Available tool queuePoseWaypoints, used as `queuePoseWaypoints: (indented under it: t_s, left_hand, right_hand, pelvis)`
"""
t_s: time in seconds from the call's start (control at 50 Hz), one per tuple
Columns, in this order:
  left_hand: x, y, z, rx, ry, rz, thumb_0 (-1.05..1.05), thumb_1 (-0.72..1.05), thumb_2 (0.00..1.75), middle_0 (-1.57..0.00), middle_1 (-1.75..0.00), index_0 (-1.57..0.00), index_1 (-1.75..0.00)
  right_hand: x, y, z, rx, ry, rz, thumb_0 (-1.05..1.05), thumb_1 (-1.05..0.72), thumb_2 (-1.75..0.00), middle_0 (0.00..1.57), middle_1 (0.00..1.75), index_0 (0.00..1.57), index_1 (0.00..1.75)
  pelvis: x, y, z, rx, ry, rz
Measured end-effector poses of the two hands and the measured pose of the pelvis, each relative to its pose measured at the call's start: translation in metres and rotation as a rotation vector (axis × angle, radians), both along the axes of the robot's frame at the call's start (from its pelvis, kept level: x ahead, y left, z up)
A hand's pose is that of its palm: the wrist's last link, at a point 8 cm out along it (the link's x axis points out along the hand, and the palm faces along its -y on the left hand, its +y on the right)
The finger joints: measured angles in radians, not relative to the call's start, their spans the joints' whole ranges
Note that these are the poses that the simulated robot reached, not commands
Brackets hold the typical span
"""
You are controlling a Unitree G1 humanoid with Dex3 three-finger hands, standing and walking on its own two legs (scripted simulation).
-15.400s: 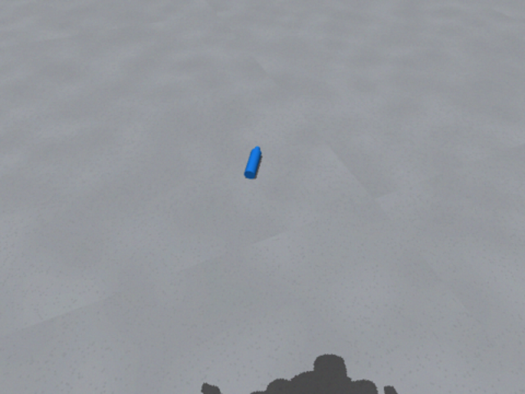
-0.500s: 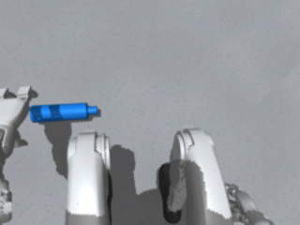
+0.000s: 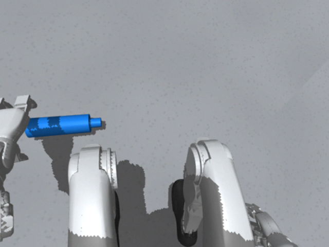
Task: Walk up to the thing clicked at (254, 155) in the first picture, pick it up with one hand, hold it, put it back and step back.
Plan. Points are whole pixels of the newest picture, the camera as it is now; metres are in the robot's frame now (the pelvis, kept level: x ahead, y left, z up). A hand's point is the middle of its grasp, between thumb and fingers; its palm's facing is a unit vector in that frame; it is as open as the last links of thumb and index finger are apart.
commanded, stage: approach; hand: left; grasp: from above
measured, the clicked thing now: (66, 125) +0.41 +0.27 -0.29
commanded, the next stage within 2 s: close in in 1.04 s
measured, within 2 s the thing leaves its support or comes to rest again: neither
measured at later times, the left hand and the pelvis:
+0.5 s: hand (54, 103) +0.44 +0.27 -0.17, palm faces -0.41 -0.05 -0.91, open 14.2 cm; pelvis +0.00 +0.00 +0.01, yaw -1 degrees
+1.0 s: hand (40, 119) +0.40 +0.31 -0.20, palm faces -0.31 -0.07 -0.95, open 14.2 cm; pelvis +0.00 +0.00 -0.02, yaw -1 degrees
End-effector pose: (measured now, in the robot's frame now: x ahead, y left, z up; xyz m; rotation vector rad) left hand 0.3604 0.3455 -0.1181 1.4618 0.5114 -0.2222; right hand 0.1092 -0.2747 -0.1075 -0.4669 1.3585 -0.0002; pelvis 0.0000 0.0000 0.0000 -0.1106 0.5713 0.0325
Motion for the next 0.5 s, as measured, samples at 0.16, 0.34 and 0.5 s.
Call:
queuePoseWaypoints:
  t_s: [0.16, 0.34, 0.5]
  left_hand:
    - [0.012, -0.019, -0.01, 0.002, 0.009, -0.067, 0.0, -0.52, 0.98, -0.08, -1.05, -0.1, -1.04]
    - [0.059, -0.071, -0.007, 0.003, -0.103, -0.104, 0.0, -0.54, 1.0, -0.08, -1.05, -0.09, -1.05]
    - [0.084, -0.079, 0.008, 0.051, -0.043, -0.031, 0.0, -0.56, 1.01, -0.07, -1.05, -0.09, -1.05]
  right_hand:
    - [-0.004, 0.0, -0.001, 0.003, 0.003, 0.004, 0.0, -0.91, -0.9, 0.21, 0.3, 0.2, 0.3]
    - [-0.022, -0.005, 0.007, -0.002, -0.01, -0.047, 0.0, -0.91, -0.9, 0.21, 0.3, 0.2, 0.3]
    - [-0.053, -0.006, 0.011, 0.033, 0.026, -0.107, 0.0, -0.92, -0.9, 0.2, 0.3, 0.2, 0.3]
  pelvis:
    - [0.0, 0.0, -0.003, 0.003, 0.003, 0.001]
    - [0.001, 0.0, -0.001, 0.004, 0.02, -0.008]
    - [0.0, -0.002, 0.006, 0.006, 0.029, -0.019]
